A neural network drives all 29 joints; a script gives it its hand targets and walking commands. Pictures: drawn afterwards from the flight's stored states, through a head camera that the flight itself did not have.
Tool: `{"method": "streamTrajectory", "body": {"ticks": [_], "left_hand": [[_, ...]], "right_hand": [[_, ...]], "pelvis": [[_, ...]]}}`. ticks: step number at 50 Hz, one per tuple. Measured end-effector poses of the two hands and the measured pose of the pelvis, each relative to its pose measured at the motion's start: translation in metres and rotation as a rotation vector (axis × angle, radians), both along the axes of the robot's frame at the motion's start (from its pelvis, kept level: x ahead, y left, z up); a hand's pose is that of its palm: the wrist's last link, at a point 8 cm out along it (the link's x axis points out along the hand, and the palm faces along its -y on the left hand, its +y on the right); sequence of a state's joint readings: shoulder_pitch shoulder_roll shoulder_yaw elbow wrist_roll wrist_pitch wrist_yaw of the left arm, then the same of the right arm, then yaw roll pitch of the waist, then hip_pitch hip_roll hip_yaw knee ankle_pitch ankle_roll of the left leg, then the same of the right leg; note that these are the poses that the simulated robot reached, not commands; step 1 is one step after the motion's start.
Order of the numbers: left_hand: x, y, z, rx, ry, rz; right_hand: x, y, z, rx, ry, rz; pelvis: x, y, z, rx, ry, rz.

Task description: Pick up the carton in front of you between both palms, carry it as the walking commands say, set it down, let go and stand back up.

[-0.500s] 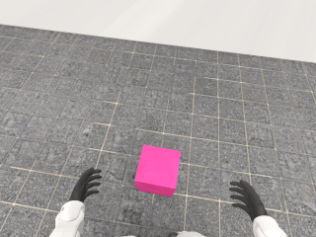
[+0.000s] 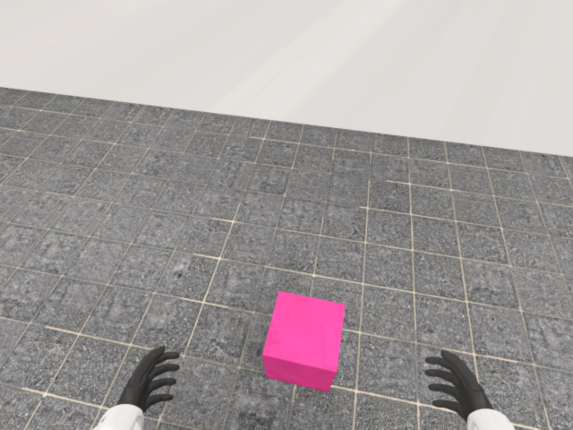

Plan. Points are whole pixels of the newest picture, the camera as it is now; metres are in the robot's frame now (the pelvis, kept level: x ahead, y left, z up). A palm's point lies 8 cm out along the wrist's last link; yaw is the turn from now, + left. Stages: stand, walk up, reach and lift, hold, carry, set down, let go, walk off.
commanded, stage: let go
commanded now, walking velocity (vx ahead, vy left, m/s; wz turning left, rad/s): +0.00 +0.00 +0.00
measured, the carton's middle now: (303, 342) +0.44 -0.02 -0.65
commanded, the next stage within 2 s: stand in 0.06 s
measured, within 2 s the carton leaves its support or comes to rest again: neither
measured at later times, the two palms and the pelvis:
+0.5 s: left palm (91, 425) +0.13 +0.29 -0.08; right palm (497, 410) +0.16 -0.28 -0.09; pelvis +0.01 +0.00 +0.00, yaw +1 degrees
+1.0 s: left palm out of the picture +0.10 +0.29 -0.09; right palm out of the picture +0.13 -0.31 -0.09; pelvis +0.00 -0.02 +0.00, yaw +1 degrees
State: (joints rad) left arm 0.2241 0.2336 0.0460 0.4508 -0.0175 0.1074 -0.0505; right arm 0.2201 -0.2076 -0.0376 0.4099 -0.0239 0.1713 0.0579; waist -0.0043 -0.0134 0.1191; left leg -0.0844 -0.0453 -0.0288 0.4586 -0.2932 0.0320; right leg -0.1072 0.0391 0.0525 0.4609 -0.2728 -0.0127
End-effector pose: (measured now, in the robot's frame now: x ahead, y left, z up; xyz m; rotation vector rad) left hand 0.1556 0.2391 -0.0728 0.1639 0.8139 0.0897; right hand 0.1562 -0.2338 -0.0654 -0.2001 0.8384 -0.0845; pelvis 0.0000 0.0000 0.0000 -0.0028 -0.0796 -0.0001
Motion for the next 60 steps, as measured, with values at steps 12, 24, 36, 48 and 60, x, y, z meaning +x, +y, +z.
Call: {"method": "streamTrajectory", "body": {"ticks": [12, 24, 36, 48, 60], "left_hand": [[-0.009, 0.029, -0.008, 0.151, 0.051, 0.007], [-0.026, 0.055, -0.004, 0.233, 0.122, 0.057], [-0.032, 0.040, -0.015, 0.198, 0.134, 0.051], [-0.050, 0.046, -0.015, 0.216, 0.194, 0.054], [-0.064, 0.054, -0.016, 0.225, 0.238, 0.068]], "right_hand": [[0.006, -0.032, -0.008, -0.133, -0.008, -0.011], [0.005, -0.046, -0.029, -0.141, 0.064, 0.006], [0.006, -0.067, -0.017, -0.183, 0.074, -0.001], [-0.023, -0.075, -0.025, -0.183, 0.142, -0.019], [-0.048, -0.081, -0.030, -0.190, 0.215, -0.032]], "pelvis": [[0.003, 0.002, -0.004, 0.000, 0.066, 0.001], [0.012, -0.002, -0.004, 0.007, 0.077, 0.013], [0.011, -0.013, 0.000, 0.008, 0.061, 0.018], [0.001, -0.015, 0.003, 0.005, 0.049, 0.011], [-0.002, -0.014, 0.006, 0.007, 0.042, 0.007]]}}
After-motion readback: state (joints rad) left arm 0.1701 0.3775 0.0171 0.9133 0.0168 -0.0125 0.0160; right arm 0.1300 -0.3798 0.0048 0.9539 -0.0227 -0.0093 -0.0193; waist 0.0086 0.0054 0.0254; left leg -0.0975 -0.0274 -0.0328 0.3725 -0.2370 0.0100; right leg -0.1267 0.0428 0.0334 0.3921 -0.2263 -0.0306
